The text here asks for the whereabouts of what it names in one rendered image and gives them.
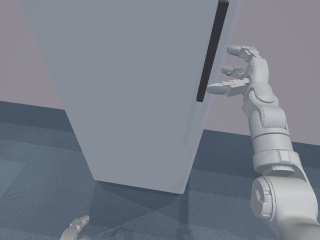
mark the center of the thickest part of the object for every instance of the robot right forearm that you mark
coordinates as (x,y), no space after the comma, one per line
(273,150)

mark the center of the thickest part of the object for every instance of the left robot hand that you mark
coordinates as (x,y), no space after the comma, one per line
(76,226)

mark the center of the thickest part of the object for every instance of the fridge door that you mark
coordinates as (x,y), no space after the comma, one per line
(128,73)

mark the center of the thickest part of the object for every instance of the right robot hand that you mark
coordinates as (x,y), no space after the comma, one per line
(257,71)

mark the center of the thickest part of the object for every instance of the handle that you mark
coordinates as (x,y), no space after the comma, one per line
(219,19)

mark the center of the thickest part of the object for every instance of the robot right upper arm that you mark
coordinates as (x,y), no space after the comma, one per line
(287,205)

